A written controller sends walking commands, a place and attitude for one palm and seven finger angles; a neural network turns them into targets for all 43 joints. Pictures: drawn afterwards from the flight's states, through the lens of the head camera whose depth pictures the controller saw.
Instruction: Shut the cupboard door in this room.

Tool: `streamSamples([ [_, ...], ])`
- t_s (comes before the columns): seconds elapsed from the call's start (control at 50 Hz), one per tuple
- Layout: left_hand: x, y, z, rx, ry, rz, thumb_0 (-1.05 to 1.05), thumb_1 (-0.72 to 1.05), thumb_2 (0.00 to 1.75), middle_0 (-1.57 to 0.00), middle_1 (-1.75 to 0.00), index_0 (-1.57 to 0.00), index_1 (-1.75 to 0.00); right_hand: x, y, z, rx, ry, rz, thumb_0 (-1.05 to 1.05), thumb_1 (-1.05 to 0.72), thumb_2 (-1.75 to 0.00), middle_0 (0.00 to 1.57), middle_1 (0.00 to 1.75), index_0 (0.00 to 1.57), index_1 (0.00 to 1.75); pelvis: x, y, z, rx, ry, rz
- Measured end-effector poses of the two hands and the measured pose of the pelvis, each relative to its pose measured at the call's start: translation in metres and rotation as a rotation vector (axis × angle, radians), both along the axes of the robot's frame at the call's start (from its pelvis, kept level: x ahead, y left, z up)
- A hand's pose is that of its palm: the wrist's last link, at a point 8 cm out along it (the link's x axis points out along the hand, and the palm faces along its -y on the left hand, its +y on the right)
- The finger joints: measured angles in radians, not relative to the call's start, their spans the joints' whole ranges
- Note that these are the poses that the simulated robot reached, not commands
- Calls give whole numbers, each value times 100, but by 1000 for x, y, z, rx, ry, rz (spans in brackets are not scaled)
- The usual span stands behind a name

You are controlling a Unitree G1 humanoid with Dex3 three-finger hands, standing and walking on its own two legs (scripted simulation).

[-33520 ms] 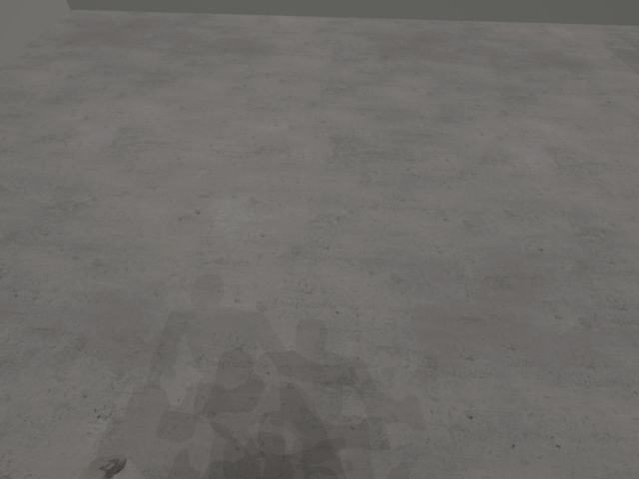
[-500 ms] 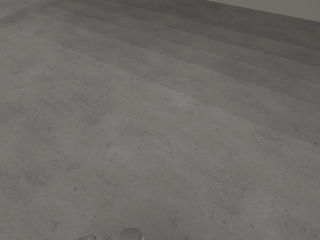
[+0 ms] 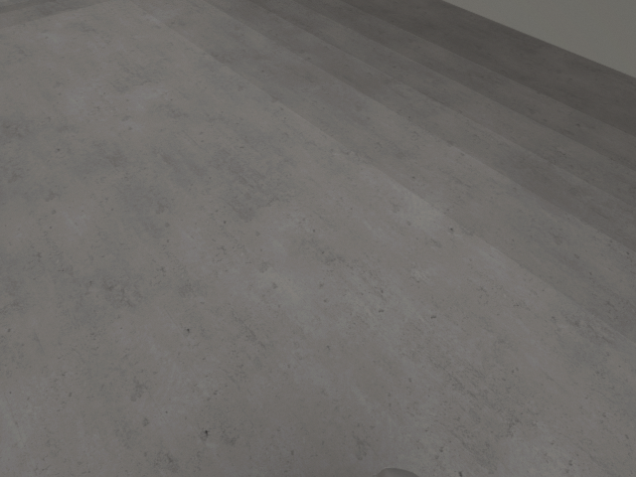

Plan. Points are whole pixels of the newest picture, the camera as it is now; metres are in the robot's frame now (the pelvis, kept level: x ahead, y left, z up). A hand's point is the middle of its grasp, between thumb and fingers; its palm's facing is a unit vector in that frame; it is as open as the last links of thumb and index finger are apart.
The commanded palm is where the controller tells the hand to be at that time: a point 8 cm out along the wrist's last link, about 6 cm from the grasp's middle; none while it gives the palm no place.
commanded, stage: turn or walk to find it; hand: left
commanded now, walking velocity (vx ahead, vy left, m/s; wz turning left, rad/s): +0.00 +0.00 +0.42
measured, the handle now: out of the picture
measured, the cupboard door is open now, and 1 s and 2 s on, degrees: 87 87 87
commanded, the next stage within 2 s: none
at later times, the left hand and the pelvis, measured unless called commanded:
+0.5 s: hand out of the picture -0.01 +0.18 -0.17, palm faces +0.27 -0.94 -0.23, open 7.3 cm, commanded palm none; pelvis -0.02 -0.02 -0.01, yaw +15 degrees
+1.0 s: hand out of the picture -0.02 +0.22 -0.16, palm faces +0.43 -0.86 -0.26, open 7.4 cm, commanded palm none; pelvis -0.03 -0.01 +0.00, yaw +26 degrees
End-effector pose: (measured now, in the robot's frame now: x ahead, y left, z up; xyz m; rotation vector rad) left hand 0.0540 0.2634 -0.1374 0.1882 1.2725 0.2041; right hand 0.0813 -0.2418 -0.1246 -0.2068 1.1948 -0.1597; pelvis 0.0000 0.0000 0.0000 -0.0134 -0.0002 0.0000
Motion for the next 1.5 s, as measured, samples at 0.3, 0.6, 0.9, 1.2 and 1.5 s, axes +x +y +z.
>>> streamSamples([
  [0.3, -14, -55, 16, 21, -105, 82, 0, 91, 90, -21, -30, -21, -30, -19, -39, -30, 52, 132, 57, 1, -90, -90, 20, 30, 20, 30, -9, -36, -5, 38, -11, 151],
  [0.6, -127, -11, -26, -34, 44, 315, 0, 90, 90, -21, -30, -21, -30, 46, 20, -11, -40, 31, 296, 1, -91, -90, 20, 30, 19, 30, -24, 0, -17, 22, -7, 300],
  [0.9, -122, 13, 3, 10, -41, 389, 0, 91, 90, -20, -30, -20, -30, 46, 56, -3, 4, 26, 391, 1, -90, -90, 20, 30, 20, 30, -32, 7, 0, 1, 1, 409],
  [1.2, -124, -56, 22, 57, -111, 485, 0, 91, 90, -21, -30, -21, -30, 48, 0, -33, 27, 165, 453, 1, -90, -90, 20, 30, 20, 30, -23, -39, -3, 49, -1, 563],
  [1.5, -252, -85, -7, -25, 56, 736, 0, 91, 90, -21, -30, -21, -30, 101, 75, -15, -34, 73, 713, 1, -91, -90, 20, 30, 19, 30, -44, -22, -9, 25, 11, 723],
])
